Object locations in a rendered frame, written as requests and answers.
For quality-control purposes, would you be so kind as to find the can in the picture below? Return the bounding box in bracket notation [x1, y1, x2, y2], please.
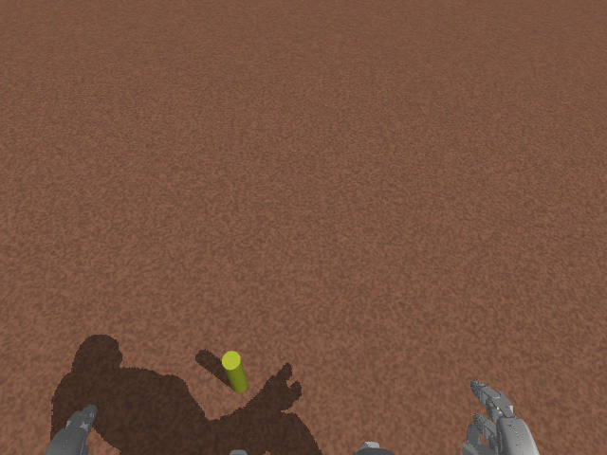
[222, 351, 248, 393]

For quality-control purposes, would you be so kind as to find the left robot hand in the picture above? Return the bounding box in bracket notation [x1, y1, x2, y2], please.
[44, 405, 97, 455]

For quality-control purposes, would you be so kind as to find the right robot hand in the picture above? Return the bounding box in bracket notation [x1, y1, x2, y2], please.
[462, 380, 540, 455]

